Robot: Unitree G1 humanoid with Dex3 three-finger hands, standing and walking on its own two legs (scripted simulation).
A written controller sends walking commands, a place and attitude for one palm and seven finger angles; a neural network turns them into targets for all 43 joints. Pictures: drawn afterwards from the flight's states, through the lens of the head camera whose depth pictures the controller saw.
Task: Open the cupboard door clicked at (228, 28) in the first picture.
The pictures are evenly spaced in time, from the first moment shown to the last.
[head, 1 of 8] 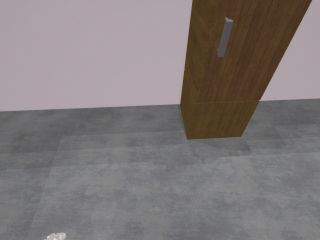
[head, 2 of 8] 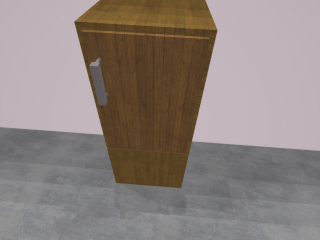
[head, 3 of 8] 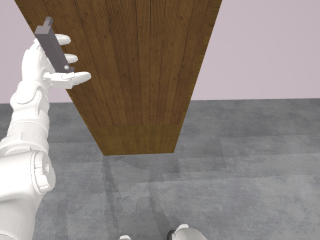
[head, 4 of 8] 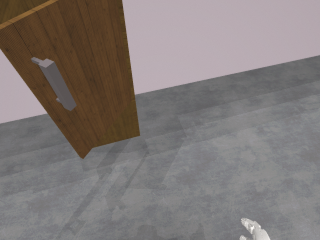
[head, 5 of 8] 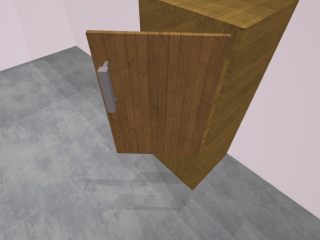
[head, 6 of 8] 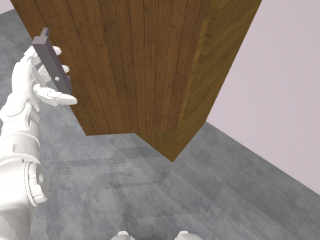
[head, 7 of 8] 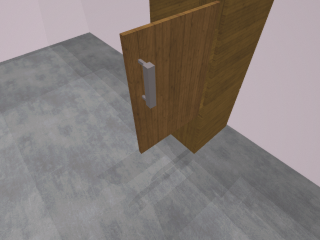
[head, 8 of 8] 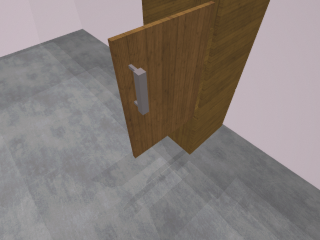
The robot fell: no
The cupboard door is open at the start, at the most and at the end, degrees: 0 88 87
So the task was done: yes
